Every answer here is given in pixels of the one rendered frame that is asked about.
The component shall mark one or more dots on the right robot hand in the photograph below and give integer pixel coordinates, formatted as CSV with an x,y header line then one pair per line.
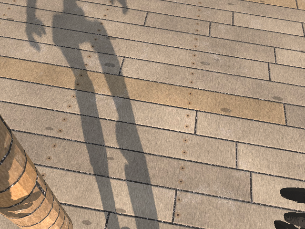
x,y
293,218

